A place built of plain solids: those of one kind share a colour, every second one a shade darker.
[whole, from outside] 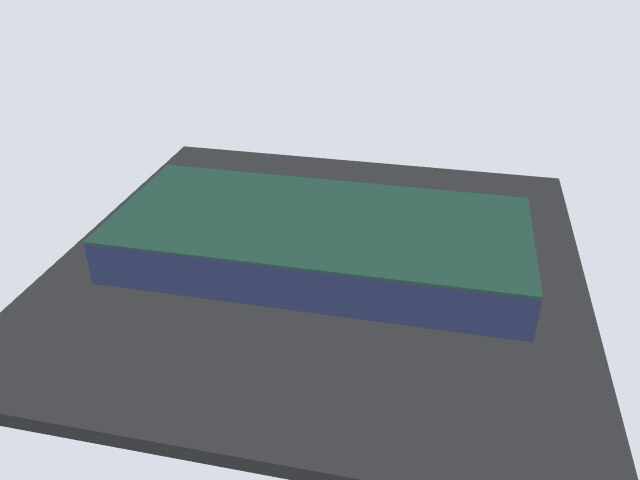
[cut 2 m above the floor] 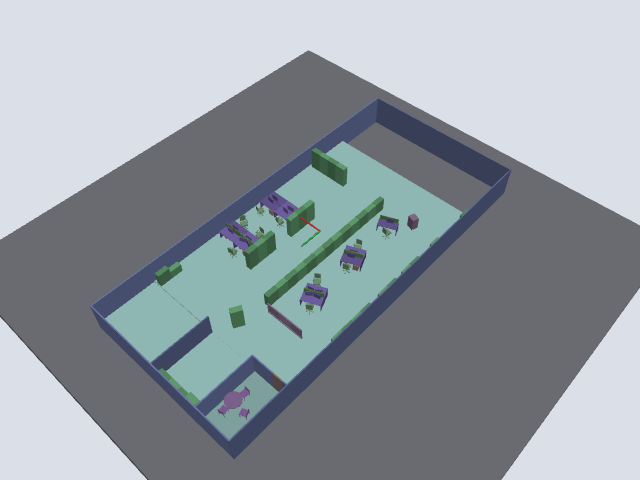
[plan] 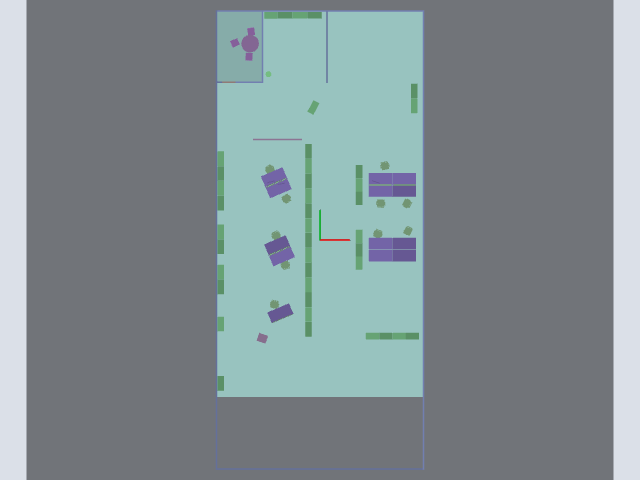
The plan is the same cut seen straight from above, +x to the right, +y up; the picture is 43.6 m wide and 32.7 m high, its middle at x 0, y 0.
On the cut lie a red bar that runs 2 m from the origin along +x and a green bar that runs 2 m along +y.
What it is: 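One storey of an office; an open floor with rows of desks, a band of small rooms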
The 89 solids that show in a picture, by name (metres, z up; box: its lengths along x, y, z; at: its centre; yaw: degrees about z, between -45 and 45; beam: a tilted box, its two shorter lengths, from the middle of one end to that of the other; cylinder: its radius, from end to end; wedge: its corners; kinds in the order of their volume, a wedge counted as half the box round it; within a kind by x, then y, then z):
{
 "floor_1": {"box": [3.04, 4.85, 0.82], "at": [-5.48, 13.13, 0.36]},
 "floor_2": {"box": [4.29, 4.85, 0.82], "at": [-1.72, 13.13, 0.36]},
 "floor_3": {"box": [14.0, 21.4, 0.82], "at": [0.0, 0.0, 0.36]},
 "floor_4": {"box": [6.48, 4.85, 0.75], "at": [3.76, 13.13, 0.33]},
 "roof_1": {"box": [14.2, 31.3, 0.2], "at": [0.0, 0.0, 3.47]},
 "wall_1": {"box": [0.1, 31.3, 3.42], "at": [-7.05, 0.0, 1.66]},
 "wall_2": {"box": [1.79, 0.1, 2.6], "at": [-4.86, 10.75, 2.07]},
 "wall_3": {"box": [0.1, 4.85, 2.6], "at": [-3.91, 13.13, 2.07]},
 "wall_4": {"box": [14.0, 0.1, 3.42], "at": [0.0, -15.6, 1.66]},
 "wall_5": {"box": [14.0, 0.1, 3.42], "at": [0.0, 15.6, 1.66]},
 "wall_6": {"box": [0.1, 4.85, 2.6], "at": [0.47, 13.13, 2.07]},
 "wall_7": {"box": [0.1, 31.3, 3.42], "at": [7.05, 0.0, 1.66]},
 "cabinet_1": {"box": [0.45, 1.0, 1.21], "at": [-6.77, -9.77, 1.37]},
 "cabinet_2": {"box": [0.45, 1.0, 1.21], "at": [-6.77, -5.73, 1.37]},
 "cabinet_3": {"box": [0.45, 1.0, 1.21], "at": [-6.77, -3.19, 1.37]},
 "cabinet_4": {"box": [0.45, 1.0, 1.21], "at": [-6.77, -2.18, 1.37]},
 "cabinet_5": {"box": [0.45, 1.0, 1.21], "at": [-6.77, -0.46, 1.37]},
 "cabinet_6": {"box": [0.45, 1.0, 1.21], "at": [-6.77, 0.55, 1.37]},
 "cabinet_7": {"box": [0.45, 1.0, 1.21], "at": [-6.77, 2.51, 1.37]},
 "cabinet_8": {"box": [0.45, 1.0, 1.21], "at": [-6.77, 3.52, 1.37]},
 "cabinet_9": {"box": [0.45, 1.0, 1.21], "at": [-6.77, 4.53, 1.37]},
 "cabinet_10": {"box": [0.45, 1.0, 1.21], "at": [-6.77, 5.54, 1.37]},
 "cabinet_11": {"box": [0.9, 0.46, 1.91], "at": [-3.35, 15.31, 1.72]},
 "cabinet_12": {"box": [1.0, 0.45, 1.21], "at": [-2.39, 15.32, 1.37]},
 "cabinet_13": {"box": [1.0, 0.45, 1.21], "at": [-1.38, 15.32, 1.37]},
 "cabinet_14": {"box": [0.45, 1.0, 1.21], "at": [-0.78, -6.08, 1.37]},
 "cabinet_15": {"box": [0.45, 1.0, 1.21], "at": [-0.78, -5.07, 1.37]},
 "cabinet_16": {"box": [0.45, 1.0, 1.21], "at": [-0.78, -4.06, 1.37]},
 "cabinet_17": {"box": [0.45, 1.0, 1.21], "at": [-0.78, -3.05, 1.37]},
 "cabinet_18": {"box": [0.45, 1.0, 1.21], "at": [-0.78, -2.04, 1.37]},
 "cabinet_19": {"box": [0.45, 1.0, 1.21], "at": [-0.78, -1.03, 1.37]},
 "cabinet_20": {"box": [0.45, 1.0, 1.21], "at": [-0.78, -0.02, 1.37]},
 "cabinet_21": {"box": [0.45, 1.0, 1.21], "at": [-0.78, 0.99, 1.37]},
 "cabinet_22": {"box": [0.45, 1.0, 1.21], "at": [-0.78, 2.0, 1.37]},
 "cabinet_23": {"box": [0.45, 1.0, 1.21], "at": [-0.78, 3.01, 1.37]},
 "cabinet_24": {"box": [0.45, 1.0, 1.21], "at": [-0.78, 4.02, 1.37]},
 "cabinet_25": {"box": [0.45, 1.0, 1.21], "at": [-0.78, 5.03, 1.37]},
 "cabinet_26": {"box": [0.45, 1.0, 1.21], "at": [-0.78, 6.04, 1.37]},
 "cabinet_27": {"box": [0.46, 0.9, 1.91], "at": [-0.45, 9.03, 1.72], "yaw": -28.8},
 "cabinet_28": {"box": [1.0, 0.45, 1.21], "at": [-0.37, 15.32, 1.37]},
 "cabinet_29": {"box": [0.46, 0.9, 1.91], "at": [2.67, -1.58, 1.72]},
 "cabinet_30": {"box": [0.46, 0.9, 1.91], "at": [2.67, -0.67, 1.72]},
 "cabinet_31": {"box": [0.46, 0.9, 1.91], "at": [2.67, 0.24, 1.72]},
 "cabinet_32": {"box": [0.46, 0.9, 1.91], "at": [2.67, 2.83, 1.72]},
 "cabinet_33": {"box": [0.46, 0.9, 1.91], "at": [2.67, 3.74, 1.72]},
 "cabinet_34": {"box": [0.46, 0.9, 1.91], "at": [2.67, 4.65, 1.72]},
 "cabinet_35": {"box": [0.9, 0.46, 1.91], "at": [3.57, -6.54, 1.72]},
 "cabinet_36": {"box": [0.9, 0.46, 1.91], "at": [4.48, -6.54, 1.72]},
 "cabinet_37": {"box": [0.9, 0.46, 1.91], "at": [5.39, -6.54, 1.72]},
 "cabinet_38": {"box": [0.9, 0.46, 1.91], "at": [6.3, -6.54, 1.72]},
 "cabinet_39": {"box": [0.44, 1.0, 0.74], "at": [6.42, 9.14, 1.14]},
 "cabinet_40": {"box": [0.45, 1.0, 1.21], "at": [6.43, 10.15, 1.37]},
 "desk_1": {"box": [1.6, 0.8, 0.032], "at": [-3.14, 4.28, 1.49], "yaw": 23.1},
 "desk_2": {"box": [1.6, 0.8, 0.032], "at": [-2.92, -0.36, 1.49], "yaw": 23.1},
 "desk_3": {"box": [1.6, 0.8, 0.032], "at": [-2.82, 3.52, 1.49], "yaw": 23.1},
 "desk_4": {"box": [1.6, 0.8, 0.032], "at": [-2.7, -4.99, 1.49], "yaw": 23.1},
 "desk_5": {"box": [1.6, 0.8, 0.032], "at": [-2.6, -1.11, 1.49], "yaw": 23.1},
 "desk_6": {"box": [1.6, 0.8, 0.032], "at": [4.13, -1.07, 1.49]},
 "desk_7": {"box": [1.6, 0.8, 0.032], "at": [4.13, -0.25, 1.49]},
 "desk_8": {"box": [1.6, 0.8, 0.032], "at": [4.13, 3.34, 1.49]},
 "desk_9": {"box": [1.6, 0.8, 0.032], "at": [4.13, 4.16, 1.49]},
 "desk_10": {"box": [1.6, 0.8, 0.032], "at": [5.74, -1.07, 1.49]},
 "desk_11": {"box": [1.6, 0.8, 0.032], "at": [5.74, -0.25, 1.49]},
 "desk_12": {"box": [1.6, 0.8, 0.032], "at": [5.74, 3.34, 1.49]},
 "desk_13": {"box": [1.6, 0.8, 0.032], "at": [5.74, 4.16, 1.49]},
 "copier_1": {"box": [0.64, 0.57, 1.08], "at": [-3.93, -6.69, 1.31], "yaw": -19.0},
 "officechair_1": {"box": [0.49, 0.48, 0.08], "at": [-3.41, 4.79, 1.32], "yaw": 34.9},
 "officechair_2": {"box": [0.49, 0.48, 0.08], "at": [-3.1, -4.41, 1.31], "yaw": -13.1},
 "officechair_3": {"box": [0.49, 0.48, 0.08], "at": [-2.98, 0.28, 1.32], "yaw": 23.7},
 "officechair_4": {"box": [0.49, 0.48, 0.08], "at": [-2.36, -1.69, 1.28], "yaw": 15.5},
 "officechair_5": {"box": [0.49, 0.48, 0.08], "at": [-2.3, 2.84, 1.32], "yaw": 32.9},
 "officechair_6": {"box": [0.49, 0.48, 0.08], "at": [3.94, 0.39, 1.28], "yaw": -21.0},
 "officechair_7": {"box": [0.49, 0.48, 0.08], "at": [4.14, 2.52, 1.25], "yaw": -2.9},
 "officechair_8": {"box": [0.49, 0.48, 0.08], "at": [4.42, 5.03, 1.27], "yaw": 11.3},
 "officechair_9": {"box": [0.48, 0.49, 0.08], "at": [5.91, 2.5, 1.24], "yaw": -26.0},
 "officechair_10": {"box": [0.49, 0.49, 0.08], "at": [5.99, 0.6, 1.24], "yaw": -24.4},
 "door_1": {"box": [0.9, 0.1, 2.05], "at": [-6.21, 10.75, 1.79]},
 "guard_1": {"box": [1.03, 0.03, 0.88], "at": [-3.99, 6.84, 1.33]},
 "guard_2": {"box": [3.34, 0.1, 0.12], "at": [-2.9, 6.84, 0.83]},
 "guard_3": {"box": [1.03, 0.03, 0.88], "at": [-2.9, 6.84, 1.33]},
 "guard_4": {"box": [3.34, 0.1, 0.05], "at": [-2.9, 6.84, 1.79]},
 "guard_5": {"box": [1.03, 0.03, 0.88], "at": [-1.81, 6.84, 1.33]},
 "screen_1": {"box": [1.5, 0.034, 0.42], "at": [-2.99, 3.94, 1.72], "yaw": 23.1},
 "screen_2": {"box": [1.5, 0.034, 0.42], "at": [-2.77, -0.7, 1.72], "yaw": 23.1},
 "screen_3": {"box": [1.5, 0.034, 0.42], "at": [-2.55, -5.33, 1.72], "yaw": 23.1},
 "meetingtable_1": {"cylinder": 0.6, "from": [-4.76, 13.38, 1.47], "to": [-4.76, 13.38, 1.51]},
 "visitorchair_1": {"box": [0.53, 0.48, 0.04], "at": [-5.8, 13.43, 1.24], "yaw": 22.8},
 "visitorchair_2": {"box": [0.48, 0.53, 0.04], "at": [-4.83, 12.49, 1.24], "yaw": -2.4},
 "visitorchair_3": {"box": [0.48, 0.53, 0.04], "at": [-4.69, 14.19, 1.24], "yaw": 8.9}
}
